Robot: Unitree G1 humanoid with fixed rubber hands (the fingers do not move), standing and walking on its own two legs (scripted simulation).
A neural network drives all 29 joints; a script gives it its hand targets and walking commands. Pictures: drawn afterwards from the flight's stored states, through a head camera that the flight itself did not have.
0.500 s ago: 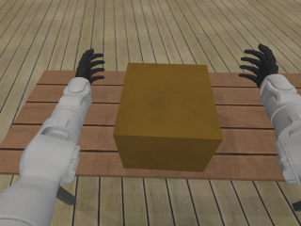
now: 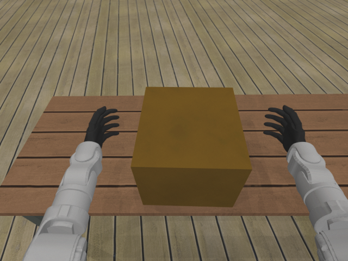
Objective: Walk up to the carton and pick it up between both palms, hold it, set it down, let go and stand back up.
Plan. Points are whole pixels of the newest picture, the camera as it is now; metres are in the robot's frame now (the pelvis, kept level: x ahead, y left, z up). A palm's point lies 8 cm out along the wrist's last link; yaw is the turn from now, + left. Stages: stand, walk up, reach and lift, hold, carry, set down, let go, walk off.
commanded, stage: set down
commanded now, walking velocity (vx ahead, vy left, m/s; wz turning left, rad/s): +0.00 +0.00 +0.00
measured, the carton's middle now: (188, 145) +0.44 +0.02 -0.03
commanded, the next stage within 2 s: none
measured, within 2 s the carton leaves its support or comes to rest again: neither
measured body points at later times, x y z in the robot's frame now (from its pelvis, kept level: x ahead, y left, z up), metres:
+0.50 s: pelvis +0.01 +0.01 +0.00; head +0.00 +0.01 +0.45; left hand +0.30 +0.24 +0.03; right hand +0.32 -0.23 +0.03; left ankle +0.01 +0.13 -0.75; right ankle +0.00 -0.11 -0.75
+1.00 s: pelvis +0.01 +0.01 +0.00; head +0.00 +0.01 +0.45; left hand +0.23 +0.23 -0.01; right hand +0.23 -0.23 -0.01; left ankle +0.01 +0.14 -0.75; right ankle +0.00 -0.11 -0.75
